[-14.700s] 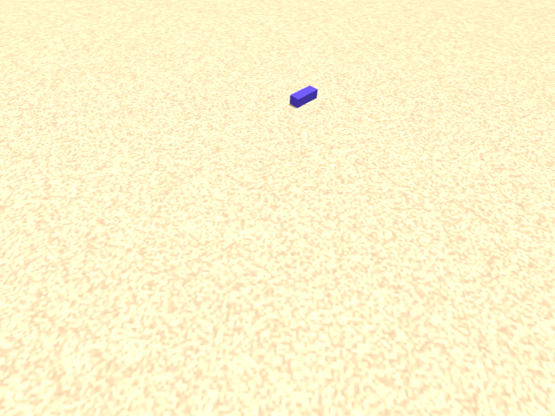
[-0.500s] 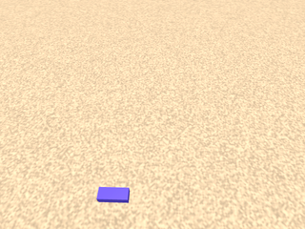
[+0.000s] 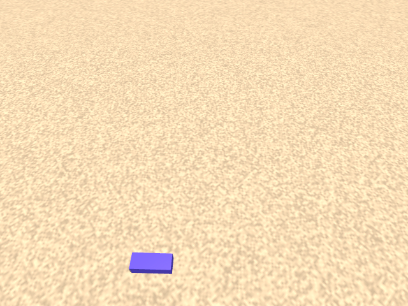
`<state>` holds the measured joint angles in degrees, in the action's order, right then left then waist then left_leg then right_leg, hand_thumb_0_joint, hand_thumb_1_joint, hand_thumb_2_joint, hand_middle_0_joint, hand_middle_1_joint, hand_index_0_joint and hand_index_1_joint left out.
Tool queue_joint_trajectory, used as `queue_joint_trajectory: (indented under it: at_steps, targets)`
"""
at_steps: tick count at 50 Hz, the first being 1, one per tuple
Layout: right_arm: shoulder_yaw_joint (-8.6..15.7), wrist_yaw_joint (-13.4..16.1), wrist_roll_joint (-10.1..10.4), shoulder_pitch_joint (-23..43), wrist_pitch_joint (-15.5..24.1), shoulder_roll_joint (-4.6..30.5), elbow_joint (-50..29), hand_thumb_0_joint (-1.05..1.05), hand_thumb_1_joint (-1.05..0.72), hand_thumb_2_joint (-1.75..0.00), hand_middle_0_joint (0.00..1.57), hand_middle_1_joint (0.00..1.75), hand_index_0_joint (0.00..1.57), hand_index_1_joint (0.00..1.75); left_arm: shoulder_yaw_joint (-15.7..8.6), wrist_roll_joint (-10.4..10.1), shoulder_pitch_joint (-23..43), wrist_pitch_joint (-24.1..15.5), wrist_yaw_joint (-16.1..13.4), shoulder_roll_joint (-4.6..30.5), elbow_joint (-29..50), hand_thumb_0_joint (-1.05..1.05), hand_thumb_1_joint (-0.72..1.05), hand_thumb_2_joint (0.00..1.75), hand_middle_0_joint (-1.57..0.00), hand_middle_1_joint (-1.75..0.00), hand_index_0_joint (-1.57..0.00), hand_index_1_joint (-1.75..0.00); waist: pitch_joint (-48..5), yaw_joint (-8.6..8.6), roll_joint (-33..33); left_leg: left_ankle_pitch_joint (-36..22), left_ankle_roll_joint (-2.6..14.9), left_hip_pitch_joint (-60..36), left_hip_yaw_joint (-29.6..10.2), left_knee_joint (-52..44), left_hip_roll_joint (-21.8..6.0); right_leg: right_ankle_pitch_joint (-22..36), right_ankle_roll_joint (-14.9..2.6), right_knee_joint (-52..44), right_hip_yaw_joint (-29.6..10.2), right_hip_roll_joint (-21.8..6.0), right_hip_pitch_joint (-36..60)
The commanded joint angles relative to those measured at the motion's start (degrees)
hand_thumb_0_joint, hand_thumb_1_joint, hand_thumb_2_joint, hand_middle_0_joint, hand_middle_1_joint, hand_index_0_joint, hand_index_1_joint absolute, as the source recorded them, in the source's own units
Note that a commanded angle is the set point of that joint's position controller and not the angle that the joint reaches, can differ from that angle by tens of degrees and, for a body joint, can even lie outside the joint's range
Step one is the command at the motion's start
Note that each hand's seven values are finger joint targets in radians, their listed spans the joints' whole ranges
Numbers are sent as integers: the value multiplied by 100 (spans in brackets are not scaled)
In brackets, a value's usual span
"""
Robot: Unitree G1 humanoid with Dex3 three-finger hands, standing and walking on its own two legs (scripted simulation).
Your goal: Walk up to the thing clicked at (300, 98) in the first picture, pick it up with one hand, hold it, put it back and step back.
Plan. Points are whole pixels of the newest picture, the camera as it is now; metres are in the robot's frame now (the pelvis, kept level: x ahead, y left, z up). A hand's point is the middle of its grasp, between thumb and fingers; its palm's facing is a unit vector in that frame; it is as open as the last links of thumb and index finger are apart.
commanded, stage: stand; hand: left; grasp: from above
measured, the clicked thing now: (152, 263) +0.42 +0.25 -0.75
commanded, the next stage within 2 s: rise first in 0.58 s
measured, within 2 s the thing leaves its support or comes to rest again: neither
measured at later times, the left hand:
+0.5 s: hand out of the picture +0.06 +0.26 -0.16, palm faces -0.02 -0.94 -0.35, open 7.4 cm
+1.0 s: hand out of the picture +0.15 +0.26 -0.17, palm faces -0.05 -0.93 -0.38, open 10.1 cm
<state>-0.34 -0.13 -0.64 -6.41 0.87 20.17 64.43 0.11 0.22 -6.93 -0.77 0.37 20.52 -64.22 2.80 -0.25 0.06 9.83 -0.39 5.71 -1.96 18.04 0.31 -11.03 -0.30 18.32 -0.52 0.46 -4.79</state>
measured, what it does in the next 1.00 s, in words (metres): stands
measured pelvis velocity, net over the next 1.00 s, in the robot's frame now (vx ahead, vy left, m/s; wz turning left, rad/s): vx -0.02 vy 0.00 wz -0.01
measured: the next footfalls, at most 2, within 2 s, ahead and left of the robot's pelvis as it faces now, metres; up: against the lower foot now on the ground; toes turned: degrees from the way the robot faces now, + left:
none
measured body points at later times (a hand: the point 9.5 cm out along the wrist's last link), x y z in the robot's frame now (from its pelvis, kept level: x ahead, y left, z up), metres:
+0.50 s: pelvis +0.00 +0.00 +0.00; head +0.00 +0.00 +0.45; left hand +0.07 +0.30 -0.13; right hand +0.07 -0.30 -0.13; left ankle +0.00 +0.12 -0.75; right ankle -0.01 -0.11 -0.75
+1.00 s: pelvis -0.02 +0.00 -0.03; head +0.03 +0.01 +0.42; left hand +0.15 +0.30 -0.14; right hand +0.09 -0.26 -0.14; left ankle +0.00 +0.12 -0.75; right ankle -0.01 -0.11 -0.75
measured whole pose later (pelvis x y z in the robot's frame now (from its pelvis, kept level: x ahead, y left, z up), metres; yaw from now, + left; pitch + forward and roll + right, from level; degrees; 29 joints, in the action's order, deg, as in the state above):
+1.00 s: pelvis -0.02 +0.00 -0.03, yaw -1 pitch +7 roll +0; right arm 1.1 1.1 1.2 -13.3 3.1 14.1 43.3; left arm -7.9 7.9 1.0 1.9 1.2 19.6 -55.6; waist -1.1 1.2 -0.4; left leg 17.5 -0.2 27.7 -1.6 38.5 0.1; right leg -18.0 -0.3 37.8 -0.7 1.0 -26.5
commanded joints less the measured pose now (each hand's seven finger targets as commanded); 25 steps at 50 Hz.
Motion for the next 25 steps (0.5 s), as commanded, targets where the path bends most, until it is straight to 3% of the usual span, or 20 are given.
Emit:
queue_joint_trajectory:
  at_steps: [1,10,25]
  targets:
    - [205,79,19,172,85,1217,-314,0,-90,-90,20,30,20,30,-225,17,207,-114,-101,1231,331,0,90,90,-20,-30,-20,-30,-346,24,4,-923,136,-67,-494,-231,-723,933,-119,-303,-570,-779,-1]
    - [225,77,24,202,79,1239,-323,0,-90,-90,20,30,20,30,-227,30,194,-105,-102,1220,319,0,90,90,-20,-30,-20,-30,-237,11,-8,-693,136,7,-521,-304,-704,677,-117,-378,-566,-752,-77]
    - [216,76,16,127,100,1226,-315,0,-90,-90,20,30,20,30,-225,13,173,-117,-96,1224,330,0,90,90,-20,-30,-20,-30,-356,38,7,-915,165,-75,-505,-282,-744,902,-122,-299,-580,-769,0]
